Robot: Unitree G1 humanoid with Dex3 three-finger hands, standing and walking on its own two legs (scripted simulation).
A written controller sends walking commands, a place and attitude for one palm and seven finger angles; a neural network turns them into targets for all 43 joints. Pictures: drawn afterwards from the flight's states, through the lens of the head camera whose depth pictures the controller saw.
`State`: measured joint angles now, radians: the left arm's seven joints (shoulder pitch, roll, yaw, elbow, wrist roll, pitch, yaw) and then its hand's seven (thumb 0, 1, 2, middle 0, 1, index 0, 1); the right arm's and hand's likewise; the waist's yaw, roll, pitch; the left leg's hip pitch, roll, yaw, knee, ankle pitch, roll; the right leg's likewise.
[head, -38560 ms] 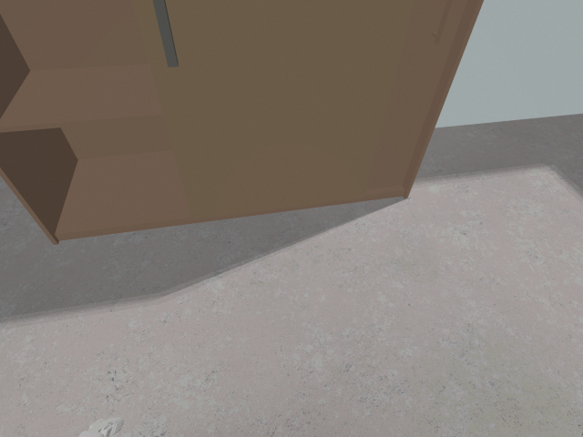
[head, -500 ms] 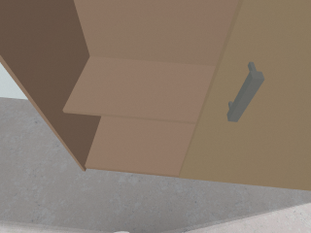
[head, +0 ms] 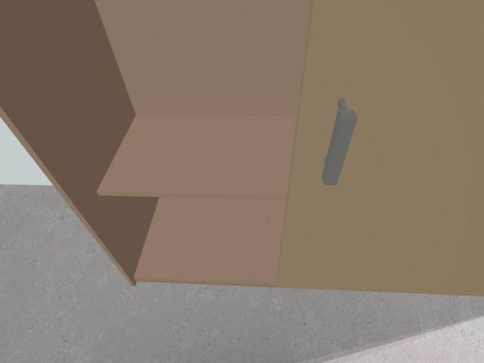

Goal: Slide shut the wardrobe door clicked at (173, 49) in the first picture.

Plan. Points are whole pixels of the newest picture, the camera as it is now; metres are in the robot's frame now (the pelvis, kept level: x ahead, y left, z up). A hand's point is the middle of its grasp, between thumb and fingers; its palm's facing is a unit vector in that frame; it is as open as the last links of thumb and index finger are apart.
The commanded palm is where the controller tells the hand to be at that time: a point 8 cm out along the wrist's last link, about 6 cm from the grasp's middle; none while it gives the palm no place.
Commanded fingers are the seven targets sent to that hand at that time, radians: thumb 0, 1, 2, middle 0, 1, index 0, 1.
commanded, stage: come to a stop and stand still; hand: right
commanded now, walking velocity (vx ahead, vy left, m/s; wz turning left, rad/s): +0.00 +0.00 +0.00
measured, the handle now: (335, 143) +0.50 -0.17 +0.09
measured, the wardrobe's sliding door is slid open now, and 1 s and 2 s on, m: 0.61 0.61 0.61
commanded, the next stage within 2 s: look again from close up in 1.30 s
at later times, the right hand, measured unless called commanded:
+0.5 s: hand out of the picture -0.01 -0.17 -0.17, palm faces +0.02 +0.98 -0.21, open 7.3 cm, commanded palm none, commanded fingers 0.00 -0.90 -0.90 0.20 0.30 0.20 0.30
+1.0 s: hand out of the picture +0.02 -0.14 -0.17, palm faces +0.01 +0.98 -0.22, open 7.3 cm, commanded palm none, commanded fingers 0.00 -0.90 -0.90 0.20 0.30 0.20 0.30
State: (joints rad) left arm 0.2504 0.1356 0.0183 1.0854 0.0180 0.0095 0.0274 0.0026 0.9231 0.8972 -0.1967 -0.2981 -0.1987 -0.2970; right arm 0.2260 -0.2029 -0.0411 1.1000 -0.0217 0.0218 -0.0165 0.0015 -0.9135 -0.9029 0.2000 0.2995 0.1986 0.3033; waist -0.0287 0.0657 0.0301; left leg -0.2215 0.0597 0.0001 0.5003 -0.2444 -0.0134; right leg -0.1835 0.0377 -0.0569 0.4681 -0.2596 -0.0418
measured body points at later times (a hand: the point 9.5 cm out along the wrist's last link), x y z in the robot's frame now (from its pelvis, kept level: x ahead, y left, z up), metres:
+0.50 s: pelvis +0.00 +0.00 +0.00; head +0.00 +0.02 +0.45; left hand -0.01 +0.21 -0.17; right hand -0.01 -0.22 -0.15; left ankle +0.01 +0.14 -0.74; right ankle +0.00 -0.09 -0.74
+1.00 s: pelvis +0.01 +0.03 +0.00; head +0.03 +0.05 +0.45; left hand +0.02 +0.25 -0.17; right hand +0.02 -0.19 -0.15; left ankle +0.01 +0.14 -0.74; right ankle +0.00 -0.09 -0.74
